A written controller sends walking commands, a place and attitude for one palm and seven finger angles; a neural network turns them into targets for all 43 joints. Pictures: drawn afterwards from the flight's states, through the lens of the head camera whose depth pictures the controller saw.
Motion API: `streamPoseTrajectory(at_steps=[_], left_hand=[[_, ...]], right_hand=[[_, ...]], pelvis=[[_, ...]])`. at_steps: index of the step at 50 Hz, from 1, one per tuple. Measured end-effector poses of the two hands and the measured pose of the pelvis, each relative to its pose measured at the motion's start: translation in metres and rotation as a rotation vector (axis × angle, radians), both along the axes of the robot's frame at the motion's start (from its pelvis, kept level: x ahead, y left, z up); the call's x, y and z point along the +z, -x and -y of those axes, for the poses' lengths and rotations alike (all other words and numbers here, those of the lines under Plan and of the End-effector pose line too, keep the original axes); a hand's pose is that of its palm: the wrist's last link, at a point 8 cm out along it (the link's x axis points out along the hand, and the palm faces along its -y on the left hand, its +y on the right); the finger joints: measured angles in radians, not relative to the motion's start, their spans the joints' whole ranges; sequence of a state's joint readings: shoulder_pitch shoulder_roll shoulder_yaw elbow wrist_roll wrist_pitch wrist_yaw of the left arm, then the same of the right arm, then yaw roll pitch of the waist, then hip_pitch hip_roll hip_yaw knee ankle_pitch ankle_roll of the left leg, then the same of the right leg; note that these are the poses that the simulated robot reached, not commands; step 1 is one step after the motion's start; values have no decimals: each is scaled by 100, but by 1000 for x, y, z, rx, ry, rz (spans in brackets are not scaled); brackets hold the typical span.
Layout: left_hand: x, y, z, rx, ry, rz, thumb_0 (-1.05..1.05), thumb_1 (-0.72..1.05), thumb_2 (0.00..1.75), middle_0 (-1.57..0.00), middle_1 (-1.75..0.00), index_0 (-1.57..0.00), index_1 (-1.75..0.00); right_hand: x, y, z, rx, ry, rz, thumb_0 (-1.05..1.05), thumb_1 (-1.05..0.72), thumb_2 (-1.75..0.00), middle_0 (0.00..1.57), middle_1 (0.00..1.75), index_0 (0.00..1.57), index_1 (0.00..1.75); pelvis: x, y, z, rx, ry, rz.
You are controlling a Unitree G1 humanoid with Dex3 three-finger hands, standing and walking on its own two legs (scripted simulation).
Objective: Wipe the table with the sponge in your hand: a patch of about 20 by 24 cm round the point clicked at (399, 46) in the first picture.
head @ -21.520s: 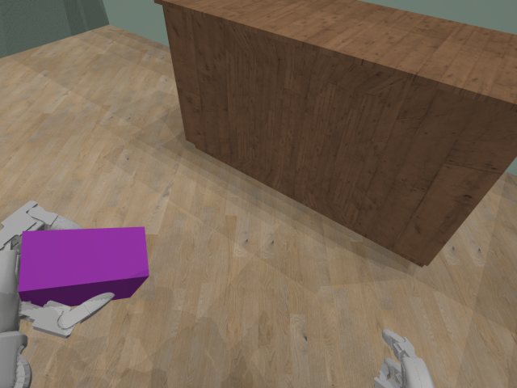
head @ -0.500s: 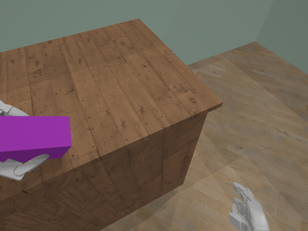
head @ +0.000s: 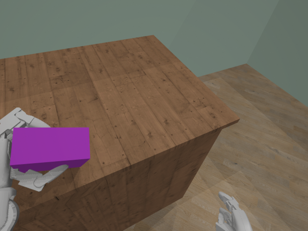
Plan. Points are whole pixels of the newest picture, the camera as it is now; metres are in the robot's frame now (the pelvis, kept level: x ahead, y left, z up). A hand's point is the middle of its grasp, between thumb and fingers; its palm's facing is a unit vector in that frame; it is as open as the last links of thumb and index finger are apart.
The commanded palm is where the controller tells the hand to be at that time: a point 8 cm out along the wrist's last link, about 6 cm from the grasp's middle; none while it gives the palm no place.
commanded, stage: come to a stop and stand still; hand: left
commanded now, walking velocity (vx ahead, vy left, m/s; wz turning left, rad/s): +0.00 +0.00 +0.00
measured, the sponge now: (63, 150) +0.23 +0.21 +0.14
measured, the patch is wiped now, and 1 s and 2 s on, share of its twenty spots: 0.00 0.00 0.00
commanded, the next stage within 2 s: look again from close up in 0.34 s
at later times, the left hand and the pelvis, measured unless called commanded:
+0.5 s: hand (32, 143) +0.23 +0.26 +0.16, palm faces +0.41 -0.84 -0.36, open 10.2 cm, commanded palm +0.17 +0.29 +0.17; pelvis +0.02 +0.01 +0.00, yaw +1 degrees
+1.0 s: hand (41, 146) +0.23 +0.25 +0.16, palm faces +0.43 -0.84 -0.34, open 10.2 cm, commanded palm +0.17 +0.28 +0.17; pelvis +0.02 -0.01 +0.00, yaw +1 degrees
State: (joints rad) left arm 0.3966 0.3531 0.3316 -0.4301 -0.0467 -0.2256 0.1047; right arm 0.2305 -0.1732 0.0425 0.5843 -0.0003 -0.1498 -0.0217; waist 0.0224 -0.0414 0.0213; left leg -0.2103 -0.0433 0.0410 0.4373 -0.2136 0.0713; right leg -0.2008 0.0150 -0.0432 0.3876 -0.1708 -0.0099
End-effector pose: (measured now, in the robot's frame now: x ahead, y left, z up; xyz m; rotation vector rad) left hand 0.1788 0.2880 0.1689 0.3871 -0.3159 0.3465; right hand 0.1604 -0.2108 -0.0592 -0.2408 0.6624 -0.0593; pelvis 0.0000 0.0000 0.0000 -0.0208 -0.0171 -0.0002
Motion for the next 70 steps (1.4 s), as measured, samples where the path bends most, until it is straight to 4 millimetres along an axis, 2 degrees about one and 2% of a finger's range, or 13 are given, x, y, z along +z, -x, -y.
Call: streamPoseTrajectory(at_steps=[9,16,30,43,60,63,66,70], left_hand=[[1,-8,-18,9,-14,-1,-1,-51,103,-72,-137,-73,-136],[2,-11,-19,9,-34,-13,-1,-51,103,-72,-137,-73,-136],[4,-8,-10,57,-40,-28,-1,-51,103,-72,-137,-73,-136],[3,-6,2,68,-18,-35,-1,-50,103,-72,-137,-73,-136],[1,-6,3,68,-5,-52,-1,-50,103,-72,-137,-73,-136],[27,-19,-14,58,-163,52,-1,-51,103,-72,-136,-73,-136],[31,-28,-28,90,-136,81,-1,-51,103,-72,-136,-73,-136],[14,-24,-7,12,-93,-3,-1,-51,103,-72,-136,-73,-136]], right_hand=[[-1,-21,-15,17,7,-11,2,-90,-90,20,30,20,30],[-2,-28,-16,11,1,-17,2,-90,-90,20,30,20,30],[-10,-23,2,-7,4,-56,2,-90,-90,20,30,20,30],[-6,-27,18,-25,13,-30,2,-90,-90,20,30,20,30],[-7,-25,18,-34,11,-44,2,-90,-90,20,30,20,30],[-9,-23,13,31,32,-55,2,-90,-90,20,30,20,30],[-10,-19,9,36,-6,-38,2,-90,-90,20,30,20,30],[-8,-13,10,-11,-43,6,2,-90,-90,20,30,20,30]], pelvis=[[-1,-10,-15,6,3,1],[-3,-13,-17,6,0,5],[-1,-16,-5,18,6,0],[0,-17,5,21,2,2],[0,-17,7,22,3,2],[-2,-10,10,25,3,-15],[-2,-5,7,3,-1,-17],[-3,-6,-1,-17,-5,-16]])
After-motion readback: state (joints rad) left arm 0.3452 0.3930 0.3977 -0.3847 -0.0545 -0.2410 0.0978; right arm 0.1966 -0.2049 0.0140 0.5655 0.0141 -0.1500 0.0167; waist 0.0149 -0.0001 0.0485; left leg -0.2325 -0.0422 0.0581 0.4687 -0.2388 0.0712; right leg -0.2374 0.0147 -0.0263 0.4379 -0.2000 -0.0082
